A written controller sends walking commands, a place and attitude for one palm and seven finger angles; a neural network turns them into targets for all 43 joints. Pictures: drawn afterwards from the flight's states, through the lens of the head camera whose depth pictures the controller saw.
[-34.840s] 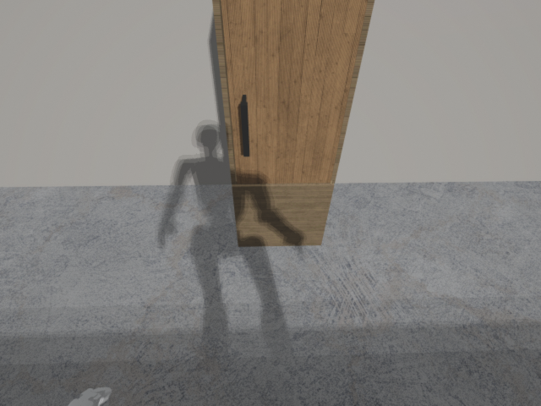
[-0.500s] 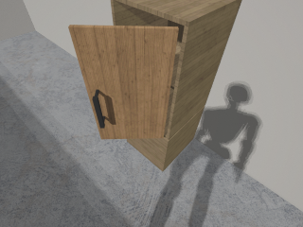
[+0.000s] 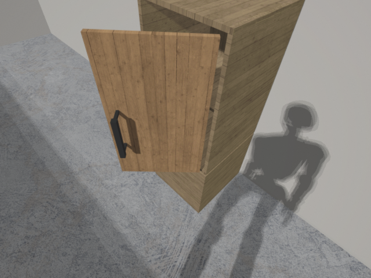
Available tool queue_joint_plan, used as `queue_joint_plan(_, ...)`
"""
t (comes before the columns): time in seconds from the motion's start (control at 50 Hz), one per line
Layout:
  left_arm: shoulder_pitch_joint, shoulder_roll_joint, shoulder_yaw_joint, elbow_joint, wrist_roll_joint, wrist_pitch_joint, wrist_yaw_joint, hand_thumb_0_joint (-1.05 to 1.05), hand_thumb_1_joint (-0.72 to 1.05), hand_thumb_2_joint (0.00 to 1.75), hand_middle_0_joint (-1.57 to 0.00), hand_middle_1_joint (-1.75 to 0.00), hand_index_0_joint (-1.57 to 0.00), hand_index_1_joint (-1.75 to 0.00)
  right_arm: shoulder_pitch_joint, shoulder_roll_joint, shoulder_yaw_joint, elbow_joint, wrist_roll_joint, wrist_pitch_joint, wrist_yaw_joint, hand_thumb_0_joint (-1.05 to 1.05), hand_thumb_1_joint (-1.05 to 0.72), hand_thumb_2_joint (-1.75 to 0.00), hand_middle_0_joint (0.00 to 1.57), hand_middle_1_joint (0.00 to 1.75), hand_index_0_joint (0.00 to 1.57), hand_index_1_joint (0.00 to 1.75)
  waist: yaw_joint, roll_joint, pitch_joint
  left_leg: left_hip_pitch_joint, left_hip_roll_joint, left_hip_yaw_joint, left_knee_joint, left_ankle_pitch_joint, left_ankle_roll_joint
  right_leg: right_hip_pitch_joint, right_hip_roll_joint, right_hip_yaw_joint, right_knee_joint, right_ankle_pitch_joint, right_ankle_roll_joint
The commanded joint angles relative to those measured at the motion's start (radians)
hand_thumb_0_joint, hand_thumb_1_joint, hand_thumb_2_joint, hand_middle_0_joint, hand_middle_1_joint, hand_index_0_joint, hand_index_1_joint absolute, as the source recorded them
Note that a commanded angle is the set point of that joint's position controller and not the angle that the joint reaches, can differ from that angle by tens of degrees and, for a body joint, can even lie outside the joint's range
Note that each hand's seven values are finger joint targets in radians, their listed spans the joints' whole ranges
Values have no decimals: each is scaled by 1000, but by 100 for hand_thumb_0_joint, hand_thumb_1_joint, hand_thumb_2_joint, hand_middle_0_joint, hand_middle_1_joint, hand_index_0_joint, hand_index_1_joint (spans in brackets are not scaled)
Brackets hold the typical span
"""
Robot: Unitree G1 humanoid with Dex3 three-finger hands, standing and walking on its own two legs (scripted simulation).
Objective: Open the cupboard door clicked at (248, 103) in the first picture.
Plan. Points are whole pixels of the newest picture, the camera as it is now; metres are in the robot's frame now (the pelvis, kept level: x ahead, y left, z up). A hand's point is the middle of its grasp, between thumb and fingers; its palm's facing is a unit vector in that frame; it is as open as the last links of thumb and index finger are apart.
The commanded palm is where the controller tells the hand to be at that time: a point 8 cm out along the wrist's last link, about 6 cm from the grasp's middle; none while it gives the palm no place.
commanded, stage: look again from close up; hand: left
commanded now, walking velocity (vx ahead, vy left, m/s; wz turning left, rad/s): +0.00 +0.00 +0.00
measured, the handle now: (120, 135) +0.56 +0.26 -0.09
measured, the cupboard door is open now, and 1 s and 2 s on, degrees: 45 45 45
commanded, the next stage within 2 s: shuffle to correct the standing spot in 0.60 s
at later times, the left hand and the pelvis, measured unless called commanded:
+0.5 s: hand out of the picture -0.05 +0.16 -0.18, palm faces +0.05 -0.99 -0.14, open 7.4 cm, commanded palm none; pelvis -0.02 +0.02 +0.00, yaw +0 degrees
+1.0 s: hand out of the picture -0.07 +0.19 -0.19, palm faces +0.14 -0.98 -0.14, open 7.4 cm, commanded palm none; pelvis -0.01 +0.04 -0.01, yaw +2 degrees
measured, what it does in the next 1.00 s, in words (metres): stands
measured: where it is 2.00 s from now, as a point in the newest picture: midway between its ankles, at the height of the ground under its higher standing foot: outside the picture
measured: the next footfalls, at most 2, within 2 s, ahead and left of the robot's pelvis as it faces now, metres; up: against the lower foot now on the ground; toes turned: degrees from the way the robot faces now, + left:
right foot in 1.60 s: +0.12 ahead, -0.10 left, +0.00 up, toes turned -1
left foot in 2.00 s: +0.07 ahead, +0.18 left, +0.00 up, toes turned +7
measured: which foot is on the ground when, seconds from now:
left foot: down 0.00-1.00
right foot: down 0.00-1.00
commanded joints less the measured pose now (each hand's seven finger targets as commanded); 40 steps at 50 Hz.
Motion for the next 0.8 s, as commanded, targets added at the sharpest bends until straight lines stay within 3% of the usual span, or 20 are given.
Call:
queue_joint_plan(0.0, 114, 73, 14, -7, -3, -13, 11, 0, 90, 90, -20, -30, -20, -30, 76, -86, -14, -22, 0, -14, -5, 0, -90, -90, 20, 30, 20, 30, -3, -6, 52, 3, 78, -81, -72, 189, 11, -36, -106, 98, -72, 260, -10)
queue_joint_plan(0.32, 102, 86, 14, -5, -2, -7, 9, 0, 90, 90, -20, -30, -20, -30, 60, -108, -10, -38, -2, -10, 4, 0, -90, -90, 20, 30, 20, 30, 0, 14, 88, -19, 72, -100, -133, 81, 15, -71, -105, 107, -94, 97, -5)
queue_joint_plan(0.68, 97, 88, 18, -13, 3, -4, 6, 0, 90, 90, -20, -30, -20, -30, 75, -115, -16, -51, -4, -12, 9, 0, -90, -90, 20, 30, 20, 30, -1, 12, 78, -56, 77, -125, -170, -23, 19, -87, -99, 108, -72, 59, -1)
queue_joint_plan(0.78, 112, 95, 34, -19, 16, 8, -4, 0, 90, 90, -20, -30, -20, -30, 78, -143, -34, -63, -14, 6, 14, 0, -90, -90, 20, 30, 20, 30, 6, 43, 106, -144, 79, -169, -200, -351, 43, -120, -80, 67, -29, -216, 1)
